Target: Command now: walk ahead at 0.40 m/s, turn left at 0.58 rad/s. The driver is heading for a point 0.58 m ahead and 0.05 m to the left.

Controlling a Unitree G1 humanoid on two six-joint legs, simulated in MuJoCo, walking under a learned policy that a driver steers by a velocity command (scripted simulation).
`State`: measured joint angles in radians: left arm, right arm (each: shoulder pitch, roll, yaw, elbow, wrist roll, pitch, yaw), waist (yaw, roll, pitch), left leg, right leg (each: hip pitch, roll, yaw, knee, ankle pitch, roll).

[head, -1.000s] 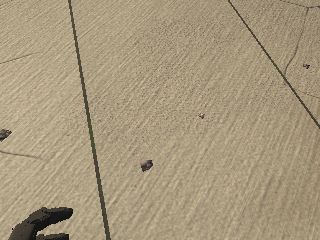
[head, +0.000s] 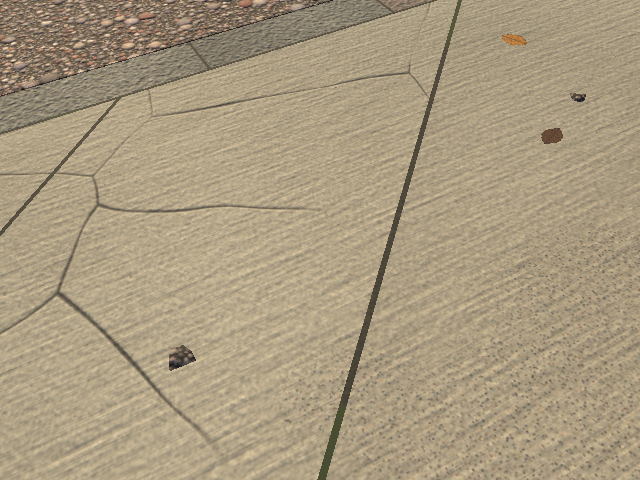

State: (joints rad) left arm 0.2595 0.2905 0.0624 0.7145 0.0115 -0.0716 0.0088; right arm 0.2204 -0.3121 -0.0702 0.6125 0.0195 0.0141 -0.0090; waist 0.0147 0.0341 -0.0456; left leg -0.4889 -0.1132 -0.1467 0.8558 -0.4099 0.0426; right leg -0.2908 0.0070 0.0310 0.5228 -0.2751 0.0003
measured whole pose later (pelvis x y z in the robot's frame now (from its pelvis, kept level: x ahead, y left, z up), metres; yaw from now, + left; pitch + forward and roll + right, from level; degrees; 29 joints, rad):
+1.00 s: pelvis +0.49 +0.12 -0.01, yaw +11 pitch +2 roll +1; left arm 0.10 0.26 0.02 0.68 0.01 -0.06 -0.03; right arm 0.27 -0.30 -0.04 0.83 0.02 -0.04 0.01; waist -0.02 0.00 0.07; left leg -0.30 -0.02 -0.03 1.13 -0.58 -0.03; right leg -0.49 0.02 -0.03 0.54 -0.08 -0.05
